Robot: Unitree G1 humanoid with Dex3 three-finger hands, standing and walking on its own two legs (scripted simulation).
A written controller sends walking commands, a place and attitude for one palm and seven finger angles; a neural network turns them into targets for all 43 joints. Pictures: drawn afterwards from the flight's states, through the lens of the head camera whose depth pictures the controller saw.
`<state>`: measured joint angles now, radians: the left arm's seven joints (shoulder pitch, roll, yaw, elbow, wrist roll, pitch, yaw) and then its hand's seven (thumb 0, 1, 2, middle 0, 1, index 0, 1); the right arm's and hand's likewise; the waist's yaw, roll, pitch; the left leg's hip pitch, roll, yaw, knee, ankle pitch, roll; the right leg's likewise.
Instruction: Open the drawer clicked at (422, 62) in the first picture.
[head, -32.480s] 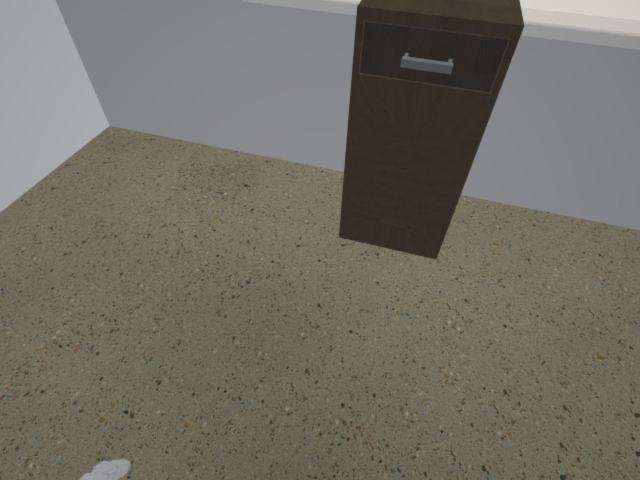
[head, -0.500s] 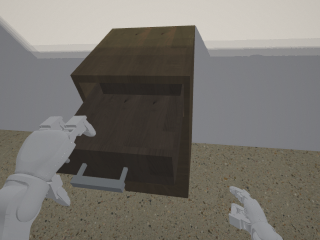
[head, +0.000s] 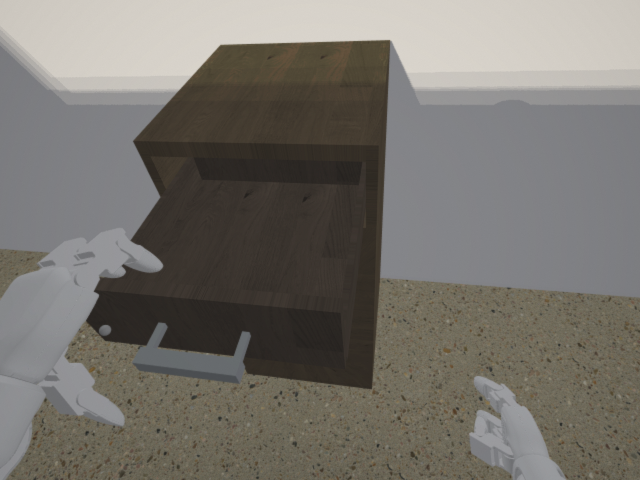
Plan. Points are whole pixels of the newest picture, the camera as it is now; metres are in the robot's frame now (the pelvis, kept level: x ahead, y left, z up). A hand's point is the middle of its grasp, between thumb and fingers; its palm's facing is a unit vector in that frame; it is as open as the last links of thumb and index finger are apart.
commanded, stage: draw the hand back to the body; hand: left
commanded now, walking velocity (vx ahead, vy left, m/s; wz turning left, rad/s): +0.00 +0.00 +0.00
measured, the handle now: (195, 349) +0.25 +0.21 +0.04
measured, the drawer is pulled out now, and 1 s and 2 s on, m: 0.29 0.29 0.29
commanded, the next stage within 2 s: step back with the hand held close in 0.94 s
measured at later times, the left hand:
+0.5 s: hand (99, 290) +0.22 +0.23 +0.21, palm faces +0.36 -0.83 -0.43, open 10.7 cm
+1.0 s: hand (82, 312) +0.19 +0.23 +0.21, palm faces +0.41 -0.82 -0.39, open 7.5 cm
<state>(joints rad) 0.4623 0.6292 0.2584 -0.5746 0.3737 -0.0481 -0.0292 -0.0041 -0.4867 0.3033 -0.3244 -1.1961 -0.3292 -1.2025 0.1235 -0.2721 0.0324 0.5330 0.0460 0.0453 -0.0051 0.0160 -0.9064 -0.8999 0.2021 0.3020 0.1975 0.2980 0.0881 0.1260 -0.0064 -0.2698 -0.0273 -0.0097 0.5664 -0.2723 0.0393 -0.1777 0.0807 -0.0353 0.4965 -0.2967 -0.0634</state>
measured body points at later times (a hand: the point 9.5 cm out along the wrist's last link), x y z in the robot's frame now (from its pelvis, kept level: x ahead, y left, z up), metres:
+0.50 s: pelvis +0.03 +0.01 +0.01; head +0.02 -0.02 +0.46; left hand +0.19 +0.27 +0.23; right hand +0.22 -0.22 -0.08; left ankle +0.02 +0.09 -0.73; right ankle -0.02 -0.08 -0.73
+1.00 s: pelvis +0.01 +0.00 +0.01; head +0.00 -0.02 +0.46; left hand +0.17 +0.27 +0.23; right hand +0.21 -0.22 -0.08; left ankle +0.02 +0.09 -0.73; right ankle -0.02 -0.08 -0.73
